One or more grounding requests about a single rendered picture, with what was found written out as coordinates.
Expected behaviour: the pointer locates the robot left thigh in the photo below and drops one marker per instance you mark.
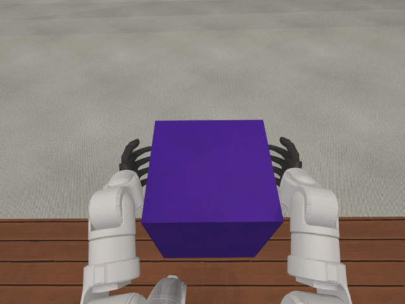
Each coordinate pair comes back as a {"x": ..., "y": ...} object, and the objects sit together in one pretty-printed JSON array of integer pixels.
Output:
[{"x": 168, "y": 291}]

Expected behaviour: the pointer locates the robot right forearm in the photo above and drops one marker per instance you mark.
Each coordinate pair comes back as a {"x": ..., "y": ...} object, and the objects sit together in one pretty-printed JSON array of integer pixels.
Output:
[{"x": 314, "y": 227}]

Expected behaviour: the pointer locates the right robot upper arm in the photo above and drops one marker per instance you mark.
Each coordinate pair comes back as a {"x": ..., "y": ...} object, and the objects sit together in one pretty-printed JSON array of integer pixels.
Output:
[{"x": 301, "y": 297}]

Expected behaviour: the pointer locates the carton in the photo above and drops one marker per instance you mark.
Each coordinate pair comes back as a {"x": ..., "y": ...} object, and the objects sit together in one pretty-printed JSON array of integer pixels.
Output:
[{"x": 211, "y": 189}]

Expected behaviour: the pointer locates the robot left hand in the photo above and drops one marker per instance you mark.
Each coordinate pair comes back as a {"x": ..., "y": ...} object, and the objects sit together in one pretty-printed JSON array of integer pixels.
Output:
[{"x": 128, "y": 160}]

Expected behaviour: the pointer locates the robot left forearm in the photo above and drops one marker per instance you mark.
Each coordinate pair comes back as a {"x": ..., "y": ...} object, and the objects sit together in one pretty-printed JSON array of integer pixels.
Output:
[{"x": 112, "y": 254}]

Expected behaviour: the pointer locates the robot right hand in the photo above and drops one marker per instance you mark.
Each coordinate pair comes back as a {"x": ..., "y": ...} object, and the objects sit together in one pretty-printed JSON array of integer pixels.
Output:
[{"x": 291, "y": 158}]

